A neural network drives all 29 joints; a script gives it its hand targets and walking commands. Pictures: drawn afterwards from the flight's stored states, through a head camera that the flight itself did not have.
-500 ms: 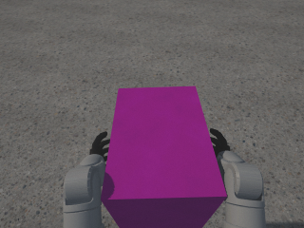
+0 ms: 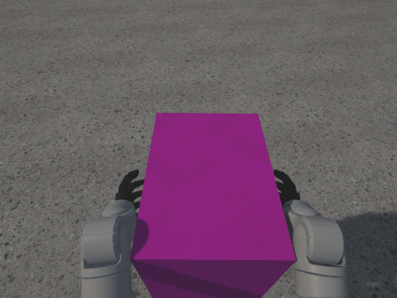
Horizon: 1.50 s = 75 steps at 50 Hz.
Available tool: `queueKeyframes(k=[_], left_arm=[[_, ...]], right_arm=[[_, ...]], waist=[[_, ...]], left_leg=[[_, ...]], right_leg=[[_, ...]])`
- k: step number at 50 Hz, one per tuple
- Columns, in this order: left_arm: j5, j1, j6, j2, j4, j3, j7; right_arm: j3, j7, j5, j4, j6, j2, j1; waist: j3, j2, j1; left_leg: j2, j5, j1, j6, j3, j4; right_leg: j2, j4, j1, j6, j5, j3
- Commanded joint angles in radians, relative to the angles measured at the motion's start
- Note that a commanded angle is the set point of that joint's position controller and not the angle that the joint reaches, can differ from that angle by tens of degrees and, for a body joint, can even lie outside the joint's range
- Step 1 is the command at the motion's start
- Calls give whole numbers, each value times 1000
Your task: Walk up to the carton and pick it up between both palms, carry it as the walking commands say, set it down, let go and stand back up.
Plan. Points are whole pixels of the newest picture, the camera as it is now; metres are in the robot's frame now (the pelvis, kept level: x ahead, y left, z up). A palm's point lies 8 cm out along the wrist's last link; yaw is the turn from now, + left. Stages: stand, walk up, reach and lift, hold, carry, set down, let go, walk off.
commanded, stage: carry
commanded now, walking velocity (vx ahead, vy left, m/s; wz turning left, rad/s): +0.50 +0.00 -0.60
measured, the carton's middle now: (206, 211) +0.29 -0.01 +0.01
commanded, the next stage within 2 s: none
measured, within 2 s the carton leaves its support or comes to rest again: neither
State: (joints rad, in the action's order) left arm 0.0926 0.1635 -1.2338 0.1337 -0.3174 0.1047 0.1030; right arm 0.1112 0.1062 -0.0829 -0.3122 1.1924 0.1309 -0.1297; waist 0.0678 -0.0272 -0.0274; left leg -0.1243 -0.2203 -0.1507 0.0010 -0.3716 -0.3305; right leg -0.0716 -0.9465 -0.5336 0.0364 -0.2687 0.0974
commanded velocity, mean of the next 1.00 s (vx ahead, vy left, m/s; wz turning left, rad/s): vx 0.50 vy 0.00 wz -0.60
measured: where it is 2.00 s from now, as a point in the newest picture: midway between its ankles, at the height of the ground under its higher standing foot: (274, 165)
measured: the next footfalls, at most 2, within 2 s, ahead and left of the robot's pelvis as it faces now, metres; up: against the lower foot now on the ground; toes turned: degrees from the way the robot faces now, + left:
right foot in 0.22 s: +0.28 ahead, -0.12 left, +0.00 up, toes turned -13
left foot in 0.66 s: +0.63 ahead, +0.00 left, +0.00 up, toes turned -9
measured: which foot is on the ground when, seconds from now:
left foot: down 0.00-0.24, up 0.26-0.64, down 0.66-1.00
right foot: up 0.00-0.20, down 0.22-0.66, up 0.68-1.00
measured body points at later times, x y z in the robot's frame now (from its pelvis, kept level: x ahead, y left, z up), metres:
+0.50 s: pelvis +0.31 -0.06 +0.00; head +0.36 -0.08 +0.44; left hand +0.61 +0.04 +0.04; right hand +0.56 -0.26 +0.04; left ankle +0.39 +0.08 -0.70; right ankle +0.25 -0.11 -0.75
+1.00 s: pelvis +0.60 -0.12 +0.00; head +0.62 -0.11 +0.45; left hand +0.92 -0.15 +0.06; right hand +0.75 -0.40 +0.07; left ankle +0.59 +0.00 -0.75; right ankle +0.61 -0.29 -0.69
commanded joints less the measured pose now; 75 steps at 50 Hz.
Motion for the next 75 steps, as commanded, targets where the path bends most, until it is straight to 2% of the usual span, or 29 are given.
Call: queueKeyframes(k=[1, 7, 10, 11, 12, 13, 14, 16, 18, 21, 29, 32, 33, 34, 35, 36, 38, 39, 43, 52, 55, 57, 58, 59, 60, 61, 63, 67, 75], left_arm=[[-367, 470, 43, 896, -118, -717, -243], [-358, 467, 25, 855, -123, -710, -233], [-361, 450, 18, 851, -105, -704, -241], [-367, 468, 16, 861, -113, -709, -246], [-366, 457, 12, 853, -93, -699, -252], [-361, 448, 24, 856, -61, -696, -257], [-393, 481, 28, 898, -92, -719, -263], [-411, 481, 42, 957, -102, -716, -272], [-449, 509, 61, 994, -130, -742, -279], [-460, 505, 82, 957, -193, -758, -282], [-394, 393, 68, 881, -189, -727, -272], [-371, 390, 51, 859, -172, -710, -260], [-363, 397, 46, 844, -165, -706, -258], [-357, 395, 38, 836, -167, -709, -260], [-369, 423, 29, 844, -186, -715, -264], [-361, 452, 27, 829, -177, -715, -270], [-394, 513, 33, 874, -145, -726, -281], [-400, 526, 36, 893, -135, -729, -283], [-391, 509, 46, 906, -134, -725, -272], [-355, 453, 36, 854, -138, -710, -235], [-360, 445, 29, 842, -135, -711, -235], [-363, 450, 26, 848, -138, -714, -241], [-370, 452, 24, 855, -146, -715, -247], [-371, 460, 25, 842, -128, -712, -250], [-377, 433, 32, 869, -95, -713, -257], [-388, 443, 36, 902, -108, -717, -261], [-404, 454, 53, 956, -113, -714, -271], [-454, 505, 89, 965, -198, -762, -282], [-396, 389, 80, 881, -192, -725, -277]], right_arm=[[-703, -281, 400, -113, 6, 918, -506], [-686, -282, 386, -94, 22, 881, -476], [-681, -272, 368, -95, 25, 874, -464], [-678, -269, 364, -90, 24, 871, -461], [-667, -264, 349, -78, 26, 859, -477], [-685, -259, 359, -93, 27, 888, -479], [-682, -252, 356, -88, 14, 912, -481], [-681, -246, 354, -96, -2, 964, -471], [-706, -239, 372, -110, -21, 1011, -485], [-728, -223, 378, -134, -43, 1019, -455], [-747, -231, 373, -183, -23, 939, -438], [-730, -245, 368, -147, -1, 911, -421], [-720, -250, 366, -122, 6, 903, -404], [-704, -252, 359, -109, 10, 871, -400], [-680, -250, 349, -80, 3, 853, -395], [-657, -248, 327, -54, 0, 880, -370], [-656, -247, 322, -55, -9, 910, -410], [-660, -251, 331, -64, -10, 930, -429], [-675, -263, 366, -105, -7, 931, -480], [-671, -284, 376, -119, 19, 863, -464], [-667, -279, 366, -123, 23, 852, -457], [-665, -273, 359, -121, 24, 850, -438], [-660, -269, 350, -112, 24, 842, -442], [-658, -265, 338, -106, 27, 851, -443], [-660, -260, 344, -104, 24, 868, -453], [-655, -255, 336, -102, 16, 892, -439], [-673, -252, 346, -113, 0, 955, -457], [-728, -236, 382, -146, -40, 1010, -465], [-753, -231, 376, -184, -31, 940, -436]], waist=[[202, 159, 8], [147, 232, 13], [234, 245, 42], [291, 182, 68], [291, -19, 91], [364, -279, 56], [352, -133, 52], [338, 29, 48], [361, 14, 46], [370, -70, 45], [241, -95, 51], [257, -72, 29], [325, -28, 2], [426, 98, 0], [439, 370, 19], [414, 275, 16], [317, 117, 10], [278, 101, 14], [234, 147, 7], [133, 209, 6], [177, 247, 21], [271, 252, 46], [308, 166, 79], [337, -119, 54], [393, -198, 51], [381, -88, 48], [353, 29, 44], [381, -37, 40], [257, -92, 45]], left_leg=[[-248, 252, 233, 33, 147, 141], [-212, 515, 273, -1, 8, 25], [-190, 809, 282, -47, -48, -300], [-151, 644, 156, -78, -56, -516], [-92, 274, -118, -113, 12, -771], [44, -309, -469, -164, 133, -982], [12, -342, -576, -137, 277, -1023], [-45, -246, -562, -93, 353, -897], [-45, -193, -492, -101, 348, -723], [-10, -134, -502, -112, 308, -617], [49, 106, -405, -105, 226, -307], [106, 173, -132, -84, 160, -101], [74, 193, 125, -75, 163, -28], [-159, 75, 378, -34, 428, -29], [-398, 83, 535, 90, 810, 51], [-390, 25, 454, 130, 808, 45], [-349, 53, 303, 107, 615, 94], [-327, 16, 247, 82, 528, 130], [-285, 30, 206, 59, 292, 183], [-219, 428, 275, 24, 40, 79], [-207, 795, 327, -14, -12, -112], [-170, 829, 273, -62, -53, -413], [-128, 580, 77, -84, -19, -640], [-24, -86, -305, -129, 59, -891], [44, -344, -557, -134, 223, -1037], [-9, -330, -602, -107, 320, -1050], [-53, -227, -568, -78, 377, -895], [-27, -172, -492, -106, 342, -681], [40, 95, -468, -110, 249, -412]], right_leg=[[-14, 95, -75, 5, 75, 28], [64, 305, 10, 44, 143, 128], [168, 429, 225, 56, 165, 208], [153, 527, 424, 68, 210, 155], [-32, 539, 586, 136, 265, -161], [-237, 634, 837, 281, 365, -630], [-234, 622, 872, 287, 541, -605], [-211, 566, 772, 238, 705, -445], [-173, 600, 716, 193, 679, -351], [-146, 627, 746, 188, 696, -304], [-61, 602, 670, 140, 794, -197], [-3, 450, 544, 99, 843, -130], [30, 302, 406, 64, 676, -102], [67, 81, 202, 27, 334, -82], [148, -158, -82, 4, -179, -58], [52, -280, -122, 27, -176, -132], [-22, -270, -120, 30, -77, -143], [-48, -207, -108, 20, -53, -138], [-44, -55, -92, 12, 13, -36], [29, 248, -78, 34, 167, 114], [117, 351, 54, 48, 163, 178], [189, 497, 310, 57, 208, 214], [130, 540, 514, 81, 221, 91], [-156, 552, 751, 211, 397, -395], [-235, 615, 922, 298, 457, -641], [-234, 591, 897, 289, 580, -571], [-202, 579, 767, 236, 660, -443], [-158, 634, 705, 206, 619, -332], [-65, 610, 670, 147, 779, -216]])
